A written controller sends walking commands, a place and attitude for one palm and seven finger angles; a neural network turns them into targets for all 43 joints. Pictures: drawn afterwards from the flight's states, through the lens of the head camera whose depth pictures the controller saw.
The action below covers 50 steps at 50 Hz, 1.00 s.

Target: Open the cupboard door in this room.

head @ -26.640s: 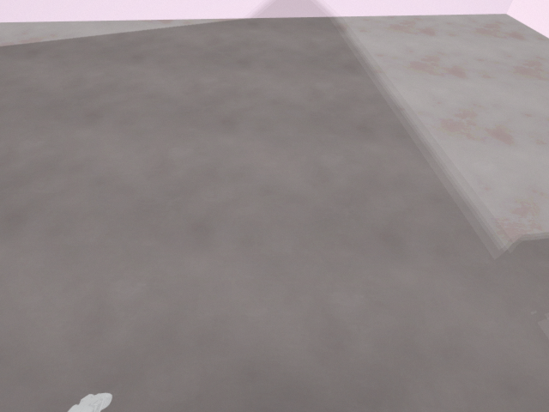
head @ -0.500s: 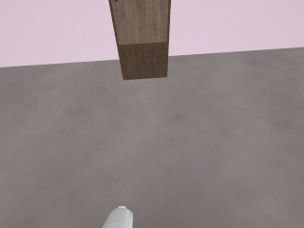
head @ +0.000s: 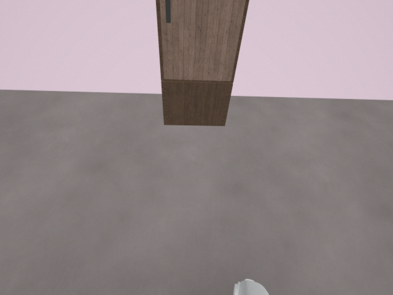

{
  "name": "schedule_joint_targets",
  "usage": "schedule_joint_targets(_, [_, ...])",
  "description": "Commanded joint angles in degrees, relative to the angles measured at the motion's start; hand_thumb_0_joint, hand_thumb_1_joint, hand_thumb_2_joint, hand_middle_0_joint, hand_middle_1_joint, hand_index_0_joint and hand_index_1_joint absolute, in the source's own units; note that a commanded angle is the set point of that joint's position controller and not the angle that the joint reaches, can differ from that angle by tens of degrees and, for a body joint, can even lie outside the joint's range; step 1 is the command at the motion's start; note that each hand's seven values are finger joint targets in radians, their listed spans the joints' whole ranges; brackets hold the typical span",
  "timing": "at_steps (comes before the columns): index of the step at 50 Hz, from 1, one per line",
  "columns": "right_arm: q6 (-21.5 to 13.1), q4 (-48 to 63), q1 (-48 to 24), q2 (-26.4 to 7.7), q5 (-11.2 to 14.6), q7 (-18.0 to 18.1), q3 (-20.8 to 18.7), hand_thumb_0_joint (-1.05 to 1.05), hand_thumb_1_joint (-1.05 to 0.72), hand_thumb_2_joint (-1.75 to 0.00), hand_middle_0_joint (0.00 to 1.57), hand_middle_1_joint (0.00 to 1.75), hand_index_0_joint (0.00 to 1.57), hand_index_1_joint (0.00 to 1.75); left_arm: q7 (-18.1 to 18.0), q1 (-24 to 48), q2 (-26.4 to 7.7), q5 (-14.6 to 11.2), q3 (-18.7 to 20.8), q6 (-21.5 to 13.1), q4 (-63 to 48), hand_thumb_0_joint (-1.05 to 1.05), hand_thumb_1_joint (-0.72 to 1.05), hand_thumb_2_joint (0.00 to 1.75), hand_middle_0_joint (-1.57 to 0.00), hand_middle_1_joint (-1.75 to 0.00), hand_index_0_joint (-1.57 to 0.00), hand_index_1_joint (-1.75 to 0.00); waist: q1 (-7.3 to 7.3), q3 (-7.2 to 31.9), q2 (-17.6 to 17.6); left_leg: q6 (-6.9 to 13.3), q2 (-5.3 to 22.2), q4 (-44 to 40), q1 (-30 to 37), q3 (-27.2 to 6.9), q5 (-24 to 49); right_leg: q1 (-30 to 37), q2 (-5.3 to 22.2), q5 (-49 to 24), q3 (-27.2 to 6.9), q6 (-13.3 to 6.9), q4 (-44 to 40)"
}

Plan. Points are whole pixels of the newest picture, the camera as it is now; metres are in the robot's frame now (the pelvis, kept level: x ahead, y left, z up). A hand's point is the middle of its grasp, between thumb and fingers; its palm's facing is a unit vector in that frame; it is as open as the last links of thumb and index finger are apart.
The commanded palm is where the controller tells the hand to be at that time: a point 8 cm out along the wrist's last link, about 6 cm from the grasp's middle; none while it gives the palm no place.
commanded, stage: turn or walk to find it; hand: left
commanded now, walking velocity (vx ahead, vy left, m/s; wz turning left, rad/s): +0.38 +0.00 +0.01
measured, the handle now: (168, 6) +1.34 +0.25 +0.06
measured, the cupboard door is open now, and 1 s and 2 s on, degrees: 0 0 0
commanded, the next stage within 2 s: stand and wait in 0.18 s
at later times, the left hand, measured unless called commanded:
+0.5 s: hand (165, 243) +0.27 +0.10 -0.16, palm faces +0.07 -0.97 -0.23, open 7.1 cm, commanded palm none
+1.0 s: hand (157, 275) +0.20 +0.11 -0.18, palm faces +0.08 -0.99 -0.13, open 7.4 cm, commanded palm none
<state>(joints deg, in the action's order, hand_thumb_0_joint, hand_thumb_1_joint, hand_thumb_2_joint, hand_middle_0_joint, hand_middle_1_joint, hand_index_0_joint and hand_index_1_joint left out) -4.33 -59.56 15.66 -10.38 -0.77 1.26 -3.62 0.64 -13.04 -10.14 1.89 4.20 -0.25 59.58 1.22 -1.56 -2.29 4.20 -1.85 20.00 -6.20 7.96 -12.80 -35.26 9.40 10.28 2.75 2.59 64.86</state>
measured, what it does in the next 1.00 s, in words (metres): walks ahead: right foot, then left foot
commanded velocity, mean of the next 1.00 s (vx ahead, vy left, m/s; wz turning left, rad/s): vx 0.10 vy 0.00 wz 0.03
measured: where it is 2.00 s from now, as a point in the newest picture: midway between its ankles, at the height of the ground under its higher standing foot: outside the picture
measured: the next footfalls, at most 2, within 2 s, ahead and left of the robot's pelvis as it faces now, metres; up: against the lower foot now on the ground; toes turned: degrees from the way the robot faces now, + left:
right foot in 0.28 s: +0.27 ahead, -0.18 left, +0.00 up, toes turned -8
left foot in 0.72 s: +0.30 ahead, +0.07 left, +0.00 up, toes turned +9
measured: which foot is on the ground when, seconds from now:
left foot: down 0.00-0.28, up 0.30-0.70, down 0.72-1.00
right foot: up 0.00-0.26, down 0.28-1.00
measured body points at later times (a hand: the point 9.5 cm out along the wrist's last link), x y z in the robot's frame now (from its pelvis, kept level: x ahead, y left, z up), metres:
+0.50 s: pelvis +0.18 -0.08 -0.01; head +0.21 -0.11 +0.44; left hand +0.27 +0.15 -0.14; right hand +0.19 -0.31 -0.18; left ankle +0.17 +0.07 -0.67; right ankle +0.23 -0.17 -0.74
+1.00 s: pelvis +0.25 -0.04 +0.00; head +0.26 -0.03 +0.45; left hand +0.20 +0.16 -0.17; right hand +0.34 -0.26 -0.15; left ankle +0.26 +0.06 -0.74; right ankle +0.23 -0.17 -0.74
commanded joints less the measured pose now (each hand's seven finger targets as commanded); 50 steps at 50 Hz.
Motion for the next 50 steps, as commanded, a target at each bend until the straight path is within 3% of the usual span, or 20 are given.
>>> schedule_joint_targets(1, [-0.99,0.56,6.21,-5.05,-0.13,-0.02,-0.82,0.00,-0.90,-0.90,0.20,0.30,0.20,0.30,0.76,2.33,-2.23,-0.26,0.05,-0.41,-4.52,0.00,0.90,0.90,-0.20,-0.30,-0.20,-0.30,-1.36,-5.88,7.52,5.76,17.36,-12.19,0.84,-12.02,7.55,-6.78,1.13,-2.89,-0.55,0.90,-4.91])
schedule_joint_targets(8, [-0.60,-2.00,11.51,-6.39,-0.92,0.09,-1.09,0.00,-0.90,-0.90,0.20,0.30,0.20,0.30,1.30,13.11,-2.28,-0.75,-0.92,-1.90,-8.77,0.00,0.90,0.90,-0.20,-0.30,-0.20,-0.30,-4.53,-4.47,7.97,5.03,18.17,-6.10,8.74,-9.91,21.20,-0.79,-1.84,0.89,3.00,-1.10,-26.04])
schedule_joint_targets(10, [-0.31,-2.50,11.14,-6.87,-0.92,0.17,-0.95,0.00,-0.90,-0.90,0.20,0.30,0.20,0.30,1.18,10.88,-2.48,-0.80,-0.93,-2.32,-8.27,0.00,0.90,0.90,-0.20,-0.30,-0.20,-0.30,-3.26,-3.78,8.28,3.82,17.44,-2.19,7.14,-8.28,29.36,6.69,-4.22,1.32,4.61,-2.38,-30.48])
schedule_joint_targets(12, [-0.10,-2.95,10.40,-7.22,-0.37,0.17,-0.84,0.00,-0.90,-0.90,0.20,0.30,0.20,0.30,0.69,-2.04,-4.65,-0.60,-0.62,-3.40,-3.89,0.00,0.90,0.90,-0.20,-0.30,-0.20,-0.30,2.33,3.43,5.08,0.47,13.97,12.35,5.16,-5.70,37.82,24.18,-6.99,-6.57,6.35,-3.18,-37.92])
schedule_joint_targets(13, [-0.28,-2.71,10.42,-5.97,0.22,-0.22,-0.67,0.00,-0.90,-0.90,0.20,0.30,0.20,0.30,-0.07,-10.64,-8.95,-0.23,0.32,-4.22,-1.08,0.00,0.90,0.90,-0.20,-0.30,-0.20,-0.30,5.66,9.83,-1.24,-1.97,11.09,25.07,-6.08,-3.83,26.90,40.88,0.33,-20.40,-0.95,-5.17,-36.55])
schedule_joint_targets(14, [-0.39,-1.19,12.54,-2.41,0.72,-0.39,0.03,0.00,-0.90,-0.90,0.20,0.30,0.20,0.30,-0.91,-17.61,-14.92,-0.24,1.87,-4.63,1.21,0.00,0.90,0.90,-0.20,-0.30,-0.20,-0.30,6.33,16.33,-14.91,-4.73,1.65,42.26,-20.85,-1.47,-13.18,54.56,16.89,-46.90,-19.91,-11.29,-35.80])
schedule_joint_targets(15, [0.44,-0.97,11.64,-3.91,1.06,0.38,0.11,0.00,-0.90,-0.90,0.20,0.30,0.20,0.30,-1.23,-16.93,-15.72,-1.52,1.32,-4.30,1.52,0.00,0.90,0.90,-0.20,-0.30,-0.20,-0.30,5.11,16.81,-11.16,-4.64,2.59,50.61,-20.42,-8.17,-22.59,49.91,19.94,-57.23,-19.46,-15.07,-37.90])
schedule_joint_targets(18, [2.11,-2.03,6.69,-1.42,0.54,-0.15,0.17,0.00,-0.90,-0.90,0.20,0.30,0.20,0.30,-1.68,-3.71,-9.41,-1.64,-0.02,-3.82,-1.37,0.00,0.90,0.90,-0.20,-0.30,-0.20,-0.30,1.38,3.58,-2.31,-4.96,7.53,52.98,-21.88,-9.90,-13.53,30.76,14.40,-34.20,-11.46,-12.28,-44.07])
schedule_joint_targets(20, [3.36,-2.92,8.83,0.67,-0.05,-0.43,0.63,0.00,-0.90,-0.90,0.20,0.30,0.20,0.30,-1.71,0.02,-6.65,-1.33,-0.87,-3.98,-2.09,0.00,0.90,0.90,-0.20,-0.30,-0.20,-0.30,-1.85,2.20,-2.39,-5.48,7.99,48.02,-18.72,-9.22,-8.40,23.32,10.37,-26.63,-3.82,-9.18,-46.87])
schedule_joint_targets(22, [4.22,-3.35,10.14,0.80,-0.32,-0.78,0.45,0.00,-0.90,-0.90,0.20,0.30,0.20,0.30,-1.63,1.31,-5.70,-1.05,-0.95,-3.90,-2.08,0.00,0.90,0.90,-0.20,-0.30,-0.20,-0.30,-3.03,2.45,-5.61,-6.39,8.49,43.24,-16.73,-7.01,-6.29,19.78,8.58,-14.10,-0.36,-8.44,-50.04])
schedule_joint_targets(25, [4.33,-1.86,6.08,0.86,-0.82,-1.54,0.14,0.00,-0.90,-0.90,0.20,0.30,0.20,0.30,-1.51,-0.44,-4.43,-0.66,-0.55,-3.86,-1.55,0.00,0.90,0.90,-0.20,-0.30,-0.20,-0.30,-1.96,-0.11,-6.99,-6.75,8.72,36.81,-17.37,-5.10,-3.57,17.66,7.50,-1.14,-0.98,-8.73,-53.84])
schedule_joint_targets(30, [3.13,0.29,-0.82,0.78,-0.34,-1.46,0.92,0.00,-0.90,-0.90,0.20,0.30,0.20,0.30,-1.61,-2.63,-6.61,-0.52,-0.43,-3.41,0.36,0.00,0.90,0.90,-0.20,-0.30,-0.20,-0.30,0.30,0.32,-5.15,-7.33,7.34,20.19,-15.31,-3.44,-6.00,24.61,8.25,-10.04,-2.09,-10.80,-50.33])
schedule_joint_targets(32, [2.66,-0.20,-0.60,0.67,-0.29,-1.05,1.28,0.00,-0.90,-0.90,0.20,0.30,0.20,0.30,-1.73,-3.27,-6.42,-0.89,-0.68,-2.94,1.45,0.00,0.90,0.90,-0.20,-0.30,-0.20,-0.30,-0.13,1.59,-4.57,-7.35,6.01,12.63,-9.31,-2.81,-2.08,24.41,6.74,-11.92,-1.20,-9.60,-47.38])
schedule_joint_targets(34, [1.83,-1.36,1.53,-1.14,-0.19,-0.89,1.28,0.00,-0.90,-0.90,0.20,0.30,0.20,0.30,-1.91,-3.23,-5.29,-1.45,-1.17,-2.31,2.14,0.00,0.90,0.90,-0.20,-0.30,-0.20,-0.30,-1.51,2.35,0.62,-7.22,6.78,3.20,0.33,-3.47,8.06,20.38,3.40,-8.32,1.16,-6.18,-42.14])
schedule_joint_targets(36, [1.57,-1.46,2.24,-6.48,-0.36,-0.20,0.75,0.00,-0.90,-0.90,0.20,0.30,0.20,0.30,-1.95,-5.35,-1.98,-1.62,-2.19,-1.62,2.20,0.00,0.90,0.90,-0.20,-0.30,-0.20,-0.30,-1.21,2.94,12.09,-2.13,17.46,0.89,3.03,-13.52,20.32,17.00,-2.83,4.80,4.38,-1.64,-37.00])
schedule_joint_targets(37, [2.33,-1.14,0.18,-7.28,-0.42,-0.01,0.80,0.00,-0.90,-0.90,0.20,0.30,0.20,0.30,-2.05,-6.06,-1.00,-1.43,-2.51,-1.23,2.55,0.00,0.90,0.90,-0.20,-0.30,-0.20,-0.30,-0.48,0.23,12.50,-0.13,19.45,-1.62,-1.98,-14.14,14.72,19.41,-3.64,10.19,4.38,-1.14,-36.31])
schedule_joint_targets(39, [2.58,-0.88,-3.79,-5.40,-0.16,0.60,1.36,0.00,-0.90,-0.90,0.20,0.30,0.20,0.30,-1.81,-6.16,-1.02,-1.19,-3.04,-0.40,4.21,0.00,0.90,0.90,-0.20,-0.30,-0.20,-0.30,-0.08,-2.71,15.44,0.35,17.24,-6.19,-6.03,-13.87,8.32,21.56,-2.85,9.57,3.77,-0.52,-34.94])
schedule_joint_targets(43, [2.77,-1.25,-4.48,-4.20,0.44,0.86,1.74,0.00,-0.90,-0.90,0.20,0.30,0.20,0.30,-1.90,-9.58,-1.78,-1.03,-3.70,-0.61,6.35,0.00,0.90,0.90,-0.20,-0.30,-0.20,-0.30,0.45,-3.06,8.66,-1.63,12.77,-2.91,-4.51,-9.25,8.99,23.92,-2.04,0.26,1.79,-0.69,-42.83])
schedule_joint_targets(46, [2.69,-1.99,-2.47,-2.66,0.51,0.75,1.69,0.00,-0.90,-0.90,0.20,0.30,0.20,0.30,-2.29,-9.34,-1.79,-1.09,-3.94,-1.25,6.86,0.00,0.90,0.90,-0.20,-0.30,-0.20,-0.30,-1.16,-1.15,1.04,-3.30,10.34,-0.03,-0.39,-6.62,9.57,23.38,-0.73,-5.15,0.25,-1.35,-46.30])
schedule_joint_targets(50, [2.36,-3.19,-0.65,-2.59,0.42,0.71,1.75,0.00,-0.90,-0.90,0.20,0.30,0.20,0.30,-2.68,-8.97,-1.60,-1.21,-3.95,-1.52,6.48,0.00,0.90,0.90,-0.20,-0.30,-0.20,-0.30,-1.54,0.58,-0.34,-3.30,10.48,-0.35,1.23,-6.33,13.04,24.87,-0.60,-7.13,0.49,-1.52,-45.91])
